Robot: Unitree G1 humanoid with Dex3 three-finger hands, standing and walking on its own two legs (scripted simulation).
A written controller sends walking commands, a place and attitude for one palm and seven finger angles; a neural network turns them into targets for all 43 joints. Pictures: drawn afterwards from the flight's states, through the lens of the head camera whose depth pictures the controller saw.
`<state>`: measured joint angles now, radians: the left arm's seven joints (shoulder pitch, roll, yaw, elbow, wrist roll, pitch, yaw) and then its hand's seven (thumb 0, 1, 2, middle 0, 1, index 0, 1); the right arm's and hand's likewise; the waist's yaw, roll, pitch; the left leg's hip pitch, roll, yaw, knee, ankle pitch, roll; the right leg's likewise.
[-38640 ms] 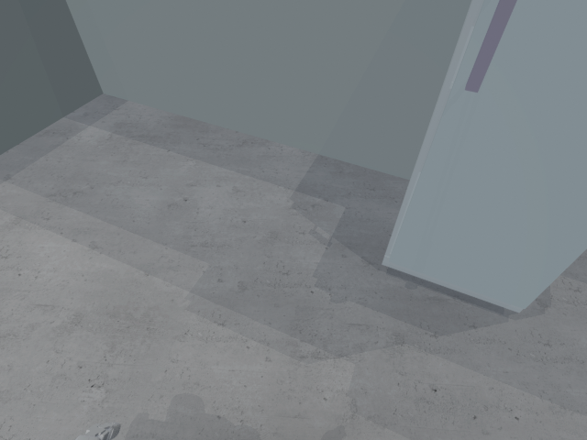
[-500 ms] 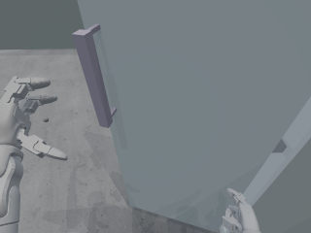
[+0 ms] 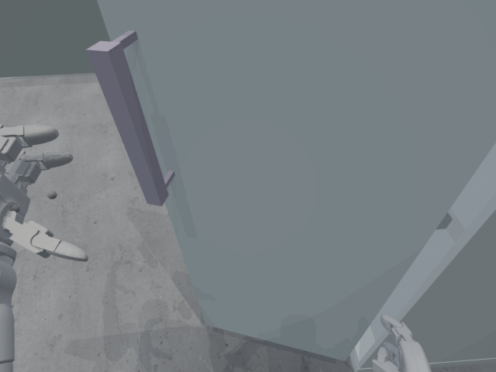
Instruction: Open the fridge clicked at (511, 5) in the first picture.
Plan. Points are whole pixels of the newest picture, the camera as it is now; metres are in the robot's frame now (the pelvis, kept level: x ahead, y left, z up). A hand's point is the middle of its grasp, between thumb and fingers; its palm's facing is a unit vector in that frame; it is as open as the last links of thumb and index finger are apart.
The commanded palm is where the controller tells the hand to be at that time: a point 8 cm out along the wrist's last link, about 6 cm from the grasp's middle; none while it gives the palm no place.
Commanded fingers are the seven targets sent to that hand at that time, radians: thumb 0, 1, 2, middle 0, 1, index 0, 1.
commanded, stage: draw the hand back to the body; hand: left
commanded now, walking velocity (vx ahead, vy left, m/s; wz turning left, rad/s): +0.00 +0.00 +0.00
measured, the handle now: (145, 129) +0.39 +0.20 +0.23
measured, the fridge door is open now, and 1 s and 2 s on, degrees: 72 72 72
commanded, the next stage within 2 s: step back with the hand held close in 1.56 s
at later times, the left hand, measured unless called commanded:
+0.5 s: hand (27, 248) +0.19 +0.27 +0.20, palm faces +0.13 -0.99 -0.09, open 14.6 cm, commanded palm +0.15 +0.32 +0.20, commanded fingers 0.00 -0.30 0.32 -0.24 -1.00 -0.24 -1.00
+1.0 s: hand (38, 257) +0.19 +0.27 +0.18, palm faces +0.47 -0.80 -0.39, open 10.6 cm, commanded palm +0.14 +0.31 +0.19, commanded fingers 0.00 0.61 0.76 -0.21 -0.47 -0.21 -0.47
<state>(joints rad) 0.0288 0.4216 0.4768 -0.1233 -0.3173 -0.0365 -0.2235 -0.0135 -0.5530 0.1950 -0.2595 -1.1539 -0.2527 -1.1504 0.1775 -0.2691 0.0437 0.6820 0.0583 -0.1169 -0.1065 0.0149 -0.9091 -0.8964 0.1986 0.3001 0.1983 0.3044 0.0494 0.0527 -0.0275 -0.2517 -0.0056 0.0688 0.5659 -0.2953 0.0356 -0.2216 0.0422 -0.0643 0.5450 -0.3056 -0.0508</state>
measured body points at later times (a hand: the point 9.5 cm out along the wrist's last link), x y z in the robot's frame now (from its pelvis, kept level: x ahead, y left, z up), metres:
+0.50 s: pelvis -0.02 +0.03 +0.01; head -0.06 +0.01 +0.45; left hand +0.18 +0.33 +0.20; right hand +0.23 -0.14 -0.03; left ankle +0.01 +0.09 -0.73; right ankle -0.01 -0.08 -0.73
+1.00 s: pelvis -0.01 +0.01 +0.01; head -0.03 -0.02 +0.46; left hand +0.16 +0.31 +0.20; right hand +0.15 -0.23 -0.09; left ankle +0.01 +0.09 -0.73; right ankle -0.01 -0.08 -0.73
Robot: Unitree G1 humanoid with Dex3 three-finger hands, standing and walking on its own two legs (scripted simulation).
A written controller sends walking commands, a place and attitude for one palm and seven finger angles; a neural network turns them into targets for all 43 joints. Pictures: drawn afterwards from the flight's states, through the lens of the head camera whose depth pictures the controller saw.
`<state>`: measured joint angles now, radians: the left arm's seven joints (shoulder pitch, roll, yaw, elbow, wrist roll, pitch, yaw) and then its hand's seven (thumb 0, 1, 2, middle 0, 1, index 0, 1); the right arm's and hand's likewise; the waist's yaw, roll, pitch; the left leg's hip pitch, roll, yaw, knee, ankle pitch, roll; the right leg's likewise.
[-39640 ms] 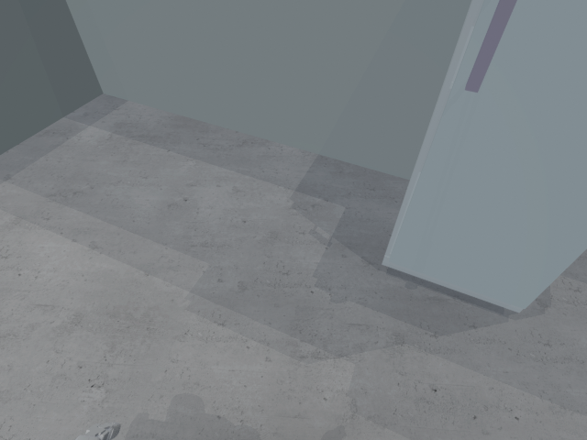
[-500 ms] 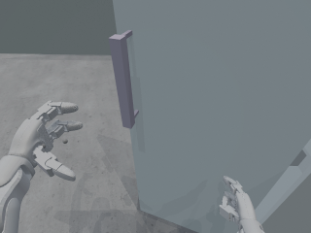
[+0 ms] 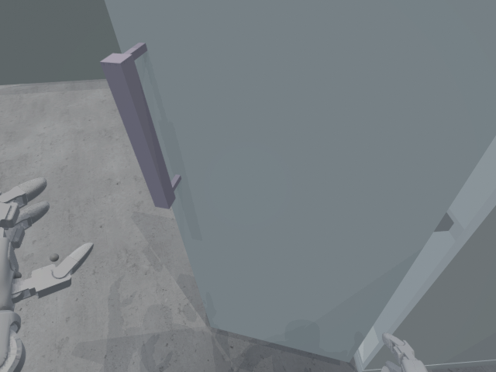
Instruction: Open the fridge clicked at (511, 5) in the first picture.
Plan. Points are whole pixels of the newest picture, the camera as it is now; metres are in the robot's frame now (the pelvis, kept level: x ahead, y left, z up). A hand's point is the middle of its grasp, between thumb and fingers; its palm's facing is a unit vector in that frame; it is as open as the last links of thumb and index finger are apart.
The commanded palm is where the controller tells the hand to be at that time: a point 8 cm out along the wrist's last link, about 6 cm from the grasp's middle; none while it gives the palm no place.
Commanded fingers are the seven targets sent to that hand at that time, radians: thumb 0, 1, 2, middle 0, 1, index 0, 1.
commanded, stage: draw the hand back to the body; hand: left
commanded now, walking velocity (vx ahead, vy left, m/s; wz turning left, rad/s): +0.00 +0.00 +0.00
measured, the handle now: (153, 135) +0.39 +0.19 +0.21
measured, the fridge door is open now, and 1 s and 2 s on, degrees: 72 72 72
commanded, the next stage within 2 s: step back with the hand held close in 0.56 s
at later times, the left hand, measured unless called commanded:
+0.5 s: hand (64, 262) +0.20 +0.26 +0.16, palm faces +0.49 -0.78 -0.40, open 7.5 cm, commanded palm +0.15 +0.29 +0.17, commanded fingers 0.00 0.90 0.90 -0.20 -0.30 -0.20 -0.30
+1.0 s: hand (58, 277) +0.18 +0.26 +0.14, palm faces +0.33 -0.79 -0.52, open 7.4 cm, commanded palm +0.13 +0.31 +0.17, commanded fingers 0.00 0.90 0.90 -0.20 -0.30 -0.20 -0.30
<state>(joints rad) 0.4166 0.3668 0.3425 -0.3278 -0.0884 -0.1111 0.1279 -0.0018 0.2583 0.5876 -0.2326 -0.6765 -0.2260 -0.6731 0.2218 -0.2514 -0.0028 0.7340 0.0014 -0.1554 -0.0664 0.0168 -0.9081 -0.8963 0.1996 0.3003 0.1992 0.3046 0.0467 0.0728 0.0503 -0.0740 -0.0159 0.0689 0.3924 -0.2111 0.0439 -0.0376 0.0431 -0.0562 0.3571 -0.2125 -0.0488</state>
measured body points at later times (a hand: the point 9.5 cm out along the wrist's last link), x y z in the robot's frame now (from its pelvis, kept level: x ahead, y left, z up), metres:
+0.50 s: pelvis +0.02 -0.02 +0.00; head +0.00 -0.05 +0.45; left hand +0.17 +0.30 +0.18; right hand +0.23 -0.23 -0.09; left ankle +0.01 +0.09 -0.74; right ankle +0.00 -0.09 -0.74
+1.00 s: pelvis -0.02 +0.01 -0.01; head +0.00 -0.01 +0.44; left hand +0.16 +0.30 +0.17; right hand +0.16 -0.23 -0.10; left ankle +0.01 +0.09 -0.74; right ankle +0.00 -0.09 -0.74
